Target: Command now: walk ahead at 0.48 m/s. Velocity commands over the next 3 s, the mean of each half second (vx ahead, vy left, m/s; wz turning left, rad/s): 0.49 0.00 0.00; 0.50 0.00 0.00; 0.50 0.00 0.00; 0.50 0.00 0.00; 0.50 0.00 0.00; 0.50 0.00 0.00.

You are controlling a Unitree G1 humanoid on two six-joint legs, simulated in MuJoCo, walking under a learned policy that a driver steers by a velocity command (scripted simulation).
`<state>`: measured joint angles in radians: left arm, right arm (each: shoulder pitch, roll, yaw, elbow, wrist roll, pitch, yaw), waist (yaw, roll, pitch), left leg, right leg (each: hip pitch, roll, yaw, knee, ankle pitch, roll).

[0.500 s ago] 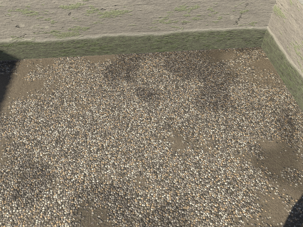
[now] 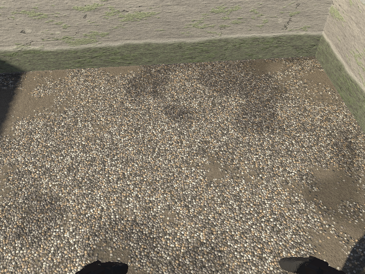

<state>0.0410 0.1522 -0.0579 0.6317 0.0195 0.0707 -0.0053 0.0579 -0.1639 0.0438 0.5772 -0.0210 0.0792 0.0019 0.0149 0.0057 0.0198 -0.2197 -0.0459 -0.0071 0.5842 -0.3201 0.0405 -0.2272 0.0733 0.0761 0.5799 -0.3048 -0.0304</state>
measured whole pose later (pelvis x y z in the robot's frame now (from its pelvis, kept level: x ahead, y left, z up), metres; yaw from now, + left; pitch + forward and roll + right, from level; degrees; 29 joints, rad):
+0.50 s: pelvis +0.00 -0.01 -0.01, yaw +0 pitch -2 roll +0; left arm 0.05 0.15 -0.07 0.60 0.02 0.06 -0.01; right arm 0.10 -0.16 0.04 0.58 -0.03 0.07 0.00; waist 0.01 0.00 0.01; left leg -0.25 -0.03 -0.01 0.64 -0.36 0.02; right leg -0.26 0.08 0.06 0.64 -0.34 -0.05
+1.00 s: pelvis +0.01 -0.02 -0.01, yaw +0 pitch -2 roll +0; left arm 0.07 0.14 -0.07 0.58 0.02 0.06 -0.01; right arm 0.10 -0.15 0.04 0.59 -0.03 0.07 -0.01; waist 0.01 0.00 0.00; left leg -0.25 -0.03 -0.02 0.64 -0.36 0.01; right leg -0.26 0.09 0.05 0.65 -0.35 -0.06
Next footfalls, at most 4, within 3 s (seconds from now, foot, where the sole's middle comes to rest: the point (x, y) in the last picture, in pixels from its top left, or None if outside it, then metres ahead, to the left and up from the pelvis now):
none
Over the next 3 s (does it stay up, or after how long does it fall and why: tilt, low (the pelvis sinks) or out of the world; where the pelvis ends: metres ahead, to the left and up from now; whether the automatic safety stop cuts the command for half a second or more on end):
stays up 0.01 -0.03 -0.01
